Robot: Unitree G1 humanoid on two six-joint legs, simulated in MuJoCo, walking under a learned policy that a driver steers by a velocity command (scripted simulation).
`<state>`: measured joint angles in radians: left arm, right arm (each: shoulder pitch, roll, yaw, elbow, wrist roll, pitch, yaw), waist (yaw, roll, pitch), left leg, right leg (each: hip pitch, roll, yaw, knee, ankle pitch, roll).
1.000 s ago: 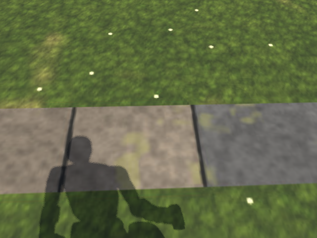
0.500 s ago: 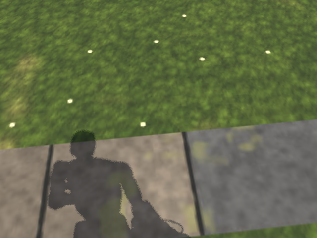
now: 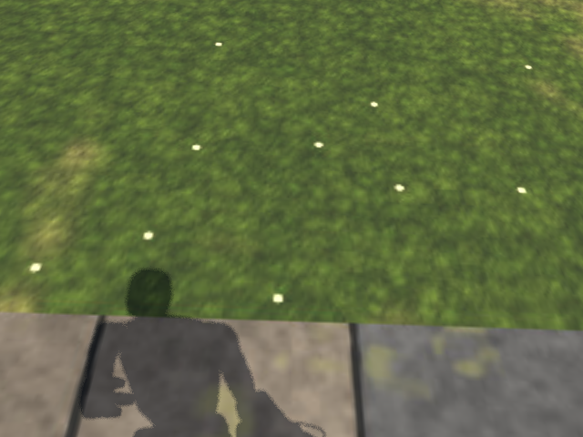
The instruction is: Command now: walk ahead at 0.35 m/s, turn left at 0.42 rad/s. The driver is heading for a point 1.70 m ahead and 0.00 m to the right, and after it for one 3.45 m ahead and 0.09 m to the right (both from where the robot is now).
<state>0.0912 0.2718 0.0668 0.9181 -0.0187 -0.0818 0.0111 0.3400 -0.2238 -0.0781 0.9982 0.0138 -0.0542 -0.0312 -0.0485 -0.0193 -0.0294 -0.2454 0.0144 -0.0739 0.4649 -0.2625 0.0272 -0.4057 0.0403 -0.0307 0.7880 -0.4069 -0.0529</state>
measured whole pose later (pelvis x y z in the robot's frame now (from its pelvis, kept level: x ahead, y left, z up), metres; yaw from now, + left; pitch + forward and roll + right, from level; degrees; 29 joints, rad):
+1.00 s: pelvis +0.43 +0.11 +0.00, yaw +15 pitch +1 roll +1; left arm 0.07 0.28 0.07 0.90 -0.01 -0.07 -0.01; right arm 0.36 -0.24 -0.06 0.92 0.00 -0.09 0.00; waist -0.05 -0.04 0.00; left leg -0.03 -0.07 0.06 0.21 -0.19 0.06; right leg -0.70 -0.14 0.04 0.74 0.06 0.00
